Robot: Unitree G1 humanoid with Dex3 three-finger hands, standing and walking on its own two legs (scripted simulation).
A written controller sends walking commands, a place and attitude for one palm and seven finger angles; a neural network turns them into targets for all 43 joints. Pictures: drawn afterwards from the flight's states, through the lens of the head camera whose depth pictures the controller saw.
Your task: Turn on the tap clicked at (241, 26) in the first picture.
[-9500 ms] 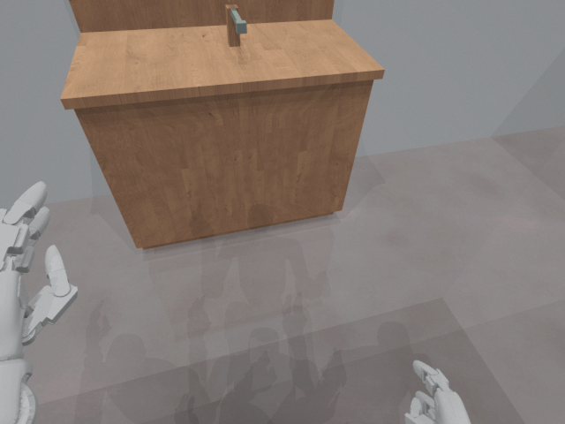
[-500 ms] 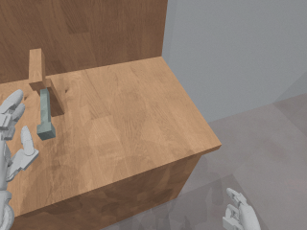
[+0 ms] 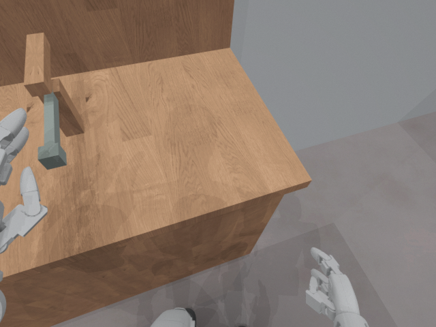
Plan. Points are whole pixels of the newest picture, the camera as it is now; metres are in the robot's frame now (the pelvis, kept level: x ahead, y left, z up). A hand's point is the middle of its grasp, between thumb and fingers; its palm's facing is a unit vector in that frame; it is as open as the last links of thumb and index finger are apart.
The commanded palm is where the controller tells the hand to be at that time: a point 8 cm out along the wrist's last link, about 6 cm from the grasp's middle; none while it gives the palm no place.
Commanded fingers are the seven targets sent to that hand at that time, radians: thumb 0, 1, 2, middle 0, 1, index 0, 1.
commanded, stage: shuffle to correct the standing spot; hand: left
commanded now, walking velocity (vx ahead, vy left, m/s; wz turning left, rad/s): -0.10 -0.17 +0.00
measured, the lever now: (52, 156) +0.33 +0.29 +0.12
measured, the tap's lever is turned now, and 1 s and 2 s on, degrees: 0 0 0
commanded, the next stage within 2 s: come to a stop and stand still in 0.02 s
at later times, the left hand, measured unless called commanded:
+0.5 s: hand out of the picture +0.22 +0.28 +0.19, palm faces +0.45 -0.81 -0.38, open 7.4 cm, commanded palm +0.14 +0.28 +0.18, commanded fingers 0.00 0.90 0.90 -0.20 -0.30 -0.20 -0.30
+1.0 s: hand (15, 207) +0.22 +0.27 +0.17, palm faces +0.37 -0.87 -0.34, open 7.4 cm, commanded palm +0.16 +0.31 +0.18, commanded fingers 0.00 0.90 0.90 -0.20 -0.30 -0.20 -0.30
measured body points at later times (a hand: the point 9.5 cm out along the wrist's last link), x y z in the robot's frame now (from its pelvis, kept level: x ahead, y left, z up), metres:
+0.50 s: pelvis -0.02 +0.00 +0.00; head +0.00 +0.02 +0.45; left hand +0.19 +0.32 +0.21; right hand +0.15 -0.23 -0.07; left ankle +0.01 +0.10 -0.74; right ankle +0.02 -0.11 -0.74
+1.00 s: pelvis +0.00 +0.03 +0.00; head +0.01 +0.05 +0.45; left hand +0.20 +0.31 +0.18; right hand +0.19 -0.19 -0.06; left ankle +0.01 +0.10 -0.74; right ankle +0.02 -0.11 -0.74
